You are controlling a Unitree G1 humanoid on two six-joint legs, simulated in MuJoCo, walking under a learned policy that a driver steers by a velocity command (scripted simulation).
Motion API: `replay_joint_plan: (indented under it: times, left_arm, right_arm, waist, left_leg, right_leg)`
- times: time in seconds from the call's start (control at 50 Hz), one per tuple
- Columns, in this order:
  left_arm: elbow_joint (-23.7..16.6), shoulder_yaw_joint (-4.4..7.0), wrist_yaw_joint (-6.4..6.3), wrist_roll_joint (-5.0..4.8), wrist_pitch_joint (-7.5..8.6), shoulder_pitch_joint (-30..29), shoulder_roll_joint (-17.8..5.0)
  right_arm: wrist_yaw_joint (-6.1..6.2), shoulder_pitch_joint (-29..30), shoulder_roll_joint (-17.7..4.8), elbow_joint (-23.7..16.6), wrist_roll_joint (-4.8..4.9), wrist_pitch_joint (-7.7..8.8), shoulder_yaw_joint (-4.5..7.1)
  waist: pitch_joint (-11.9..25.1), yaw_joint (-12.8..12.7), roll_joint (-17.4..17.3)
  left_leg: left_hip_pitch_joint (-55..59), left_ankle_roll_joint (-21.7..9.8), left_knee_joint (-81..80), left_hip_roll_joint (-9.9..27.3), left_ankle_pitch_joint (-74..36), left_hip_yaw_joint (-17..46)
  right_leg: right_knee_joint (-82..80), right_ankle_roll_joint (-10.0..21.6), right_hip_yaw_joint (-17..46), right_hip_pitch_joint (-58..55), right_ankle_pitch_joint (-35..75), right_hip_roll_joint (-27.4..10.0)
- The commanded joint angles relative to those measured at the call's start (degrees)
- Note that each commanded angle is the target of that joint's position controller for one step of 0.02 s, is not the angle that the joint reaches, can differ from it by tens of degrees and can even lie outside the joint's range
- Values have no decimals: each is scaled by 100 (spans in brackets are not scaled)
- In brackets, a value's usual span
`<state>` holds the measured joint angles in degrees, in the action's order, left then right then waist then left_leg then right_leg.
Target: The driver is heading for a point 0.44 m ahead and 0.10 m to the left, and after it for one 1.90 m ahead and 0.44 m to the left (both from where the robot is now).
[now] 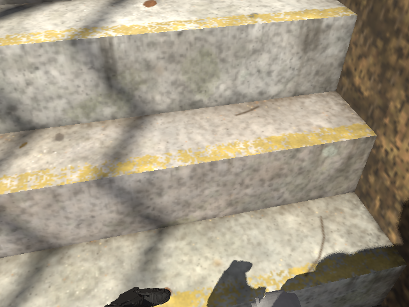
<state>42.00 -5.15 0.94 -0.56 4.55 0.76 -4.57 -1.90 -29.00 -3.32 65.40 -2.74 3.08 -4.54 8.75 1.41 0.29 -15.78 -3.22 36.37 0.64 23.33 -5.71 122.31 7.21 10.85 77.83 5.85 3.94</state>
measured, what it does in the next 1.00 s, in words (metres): climbs: right foot 0.23 m higher, then left foot 0.27 m higher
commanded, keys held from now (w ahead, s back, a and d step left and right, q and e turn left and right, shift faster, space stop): no key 1.00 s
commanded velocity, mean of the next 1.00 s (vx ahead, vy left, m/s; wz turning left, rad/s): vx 0.12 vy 0.00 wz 0.00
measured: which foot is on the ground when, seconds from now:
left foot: down 0.00-0.30, up 0.32-0.68, down 0.70-0.84, up 0.86-0.90, down 0.92-1.00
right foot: up 0.00-0.22, down 0.24-0.94, up 0.96-1.00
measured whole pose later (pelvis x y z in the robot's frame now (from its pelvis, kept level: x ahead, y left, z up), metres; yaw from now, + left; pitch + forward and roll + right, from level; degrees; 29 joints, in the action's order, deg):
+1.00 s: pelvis +0.33 -0.01 +0.24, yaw +2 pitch +6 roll +0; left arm 52.5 2.3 -0.3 -1.3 1.5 19.7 -12.7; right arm 2.4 -2.3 -8.6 49.7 -3.0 -2.5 -0.3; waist 3.5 -2.8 2.3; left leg -8.9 1.7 24.1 2.8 21.2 -1.9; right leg 65.3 0.0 4.6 31.8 -32.2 -3.3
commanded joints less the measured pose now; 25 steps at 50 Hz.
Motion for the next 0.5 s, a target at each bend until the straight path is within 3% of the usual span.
replay_joint_plan:
  times: [0.02, 0.06, 0.08, 0.1, 0.12, 0.14, 0.16, 0.18, 0.2, 0.22, 0.24, 0.26, 0.28, 0.3, 0.32, 0.34, 0.36, 0.38, 0.4, 0.42, 0.44, 0.46, 0.48, 0.5]
  left_arm:
    - [15, 12, -62, -15, -110, 17, -44]
    - [-196, 8, -2, -119, -85, -548, -35]
    - [-276, 5, 2, -140, -71, -635, -18]
    - [-464, -54, 30, -167, -62, -875, 117]
    - [-632, -76, 54, -97, -42, -1107, 159]
    - [-878, -177, 110, -38, -61, -1528, 304]
    - [-1110, -204, 122, 3, -117, -1807, 293]
    - [-1425, -295, 128, -26, -145, -2085, 417]
    - [-1715, -325, 183, 0, -114, -2372, 303]
    - [-1933, -571, 273, -39, -83, -2632, 539]
    - [-1919, -476, 233, -121, -54, -2582, 525]
    - [-1151, -38, 258, 8, -36, -554, -206]
    - [-711, 254, 251, 169, -50, 916, -842]
    - [-118, 540, 124, 256, -156, 1948, -1449]
    - [385, 694, -136, 479, -363, 2566, -1835]
    - [486, 656, -212, 804, -458, 2480, -1695]
    - [608, 576, -143, 624, -437, 1918, -1240]
    - [809, 529, -146, 324, -428, 1286, -827]
    - [1000, 523, -129, 179, -373, 796, -565]
    - [1181, 450, -98, 244, -362, 506, -276]
    - [1298, 408, -54, 288, -314, 529, -141]
    - [1291, 343, -24, 363, -289, 519, -34]
    - [1254, 339, -8, 413, -322, 586, -164]
    - [1295, 283, 40, 496, -304, 582, -85]
  right_arm:
    - [39, -363, -607, -254, 52, 158, 177]
    - [117, -683, -387, -212, -27, 86, 160]
    - [180, -663, -366, -264, -48, 60, 176]
    - [231, -615, -403, -279, 13, 22, 202]
    - [300, -657, -465, -348, 6, -4, 246]
    - [372, -707, -530, -374, 29, -58, 294]
    - [439, -621, -503, -378, 62, -97, 308]
    - [542, -700, -531, -335, 214, -170, 330]
    - [629, -710, -564, -247, 272, -219, 338]
    - [684, -376, -946, -367, 540, -332, 451]
    - [646, -1231, -1099, -120, 504, -307, 473]
    - [498, -1747, -1439, 149, 260, -176, 521]
    - [385, -1342, -1742, -16, 315, -6, 639]
    - [229, -824, -1752, -133, 398, 171, 698]
    - [106, -210, -1476, -325, 338, 243, 724]
    - [21, 191, -1011, -264, 473, 275, 705]
    - [-44, 779, -607, -669, 435, 247, 680]
    - [-22, 1308, -282, -1125, 328, 155, 593]
    - [61, 1511, -185, -1435, 252, 69, 513]
    - [133, 1498, -127, -1563, 212, 32, 443]
    - [182, 1357, -154, -1643, 282, 35, 376]
    - [234, 1272, -53, -1702, 231, 5, 286]
    - [305, 1214, 104, -1756, 245, -31, 178]
    - [326, 1176, 43, -1743, 217, -63, 145]
  waist:
    - [-1081, 197, -145]
    - [-1154, 451, -452]
    - [-1247, 451, -493]
    - [-1338, 509, -634]
    - [-1302, 575, -560]
    - [-1374, 649, -625]
    - [-1524, 650, -667]
    - [-1615, 623, -722]
    - [-1564, 571, -738]
    - [-1304, 318, -962]
    - [-423, 397, -857]
    - [532, -310, -1846]
    - [1490, -824, -1599]
    - [2088, -1155, -892]
    - [1840, -1272, 742]
    - [1940, -1181, 1364]
    - [1279, -816, 730]
    - [404, -389, 466]
    - [-319, -80, -29]
    - [-544, 141, -50]
    - [-732, 329, -145]
    - [-782, 441, -229]
    - [-778, 504, -32]
    - [-730, 571, -10]
  left_leg:
    - [823, -805, -1717, 1383, -851, 1628]
    - [1529, -838, -1798, 1510, -975, 1805]
    - [1734, -840, -1832, 1563, -1057, 1802]
    - [1918, -795, -1902, 1614, -1368, 1755]
    - [2081, -822, -1975, 1685, -1471, 1761]
    - [2018, -818, -2262, 1641, -1391, 1639]
    - [1760, -774, -2545, 1696, -1911, 1566]
    - [1626, -720, -2930, 1777, -2569, 1477]
    - [1567, -599, -3040, 1678, -3580, 1073]
    - [225, -540, -3498, 1409, -6032, 273]
    - [262, -612, -2692, 1379, -9350, 259]
    - [1266, -776, -1623, 1541, -12617, 477]
    - [986, -511, -424, 1455, -12967, 634]
    - [227, -365, 672, 779, -11430, 677]
    - [-1034, -299, 2217, 34, -5818, 1030]
    - [-1249, 14, 5491, -627, -1953, 1718]
    - [-1724, 2, 6823, -573, -1759, 2374]
    - [-2316, -132, 7048, -435, -1936, 2247]
    - [-2734, -211, 7100, -332, -2129, 2074]
    - [-3088, -300, 7665, -372, -2138, 2181]
    - [-3118, -427, 7983, -425, -2211, 2257]
    - [-3344, -472, 8141, -456, -2556, 2363]
    - [-3741, -445, 8164, -483, -2528, 2246]
    - [-3932, -402, 8128, -458, -2437, 2100]
  right_leg:
    - [501, -161, -92, 1320, -380, -166]
    - [686, -284, -208, 1803, -808, -290]
    - [685, -384, -187, 1989, -941, -401]
    - [626, -437, -253, 2197, -1146, -520]
    - [560, -551, -349, 2262, -1223, -632]
    - [56, -688, -689, 2272, -1355, -791]
    - [-411, -753, -862, 1896, -1288, -1036]
    - [-825, -793, -1002, 1646, -1604, -1266]
    - [-1777, -747, -1345, 934, -1648, -1376]
    - [-4279, -367, -2107, -1949, -3038, -1162]
    - [-4413, -216, -2571, -3837, -3269, -518]
    - [-4462, 264, -2139, -4869, -3385, -187]
    - [-4905, 720, -878, -6296, -2550, -644]
    - [-6137, 1141, 883, -7312, -2020, -1194]
    - [-8700, 1366, 2812, -7989, -1833, -1785]
    - [-9911, 1700, 4072, -7296, -1301, -2512]
    - [-9739, 1263, 3628, -6471, -1853, -2377]
    - [-9081, 828, 2554, -5701, -2666, -2141]
    - [-8547, 357, 1622, -5017, -2924, -1897]
    - [-8385, 159, 1140, -4708, -2805, -1842]
    - [-8564, 6, 652, -4536, -2475, -1823]
    - [-8692, -86, 255, -4463, -1860, -1854]
    - [-8851, -85, -281, -4741, -1251, -1841]
    - [-9103, -83, -665, -4730, -1005, -1761]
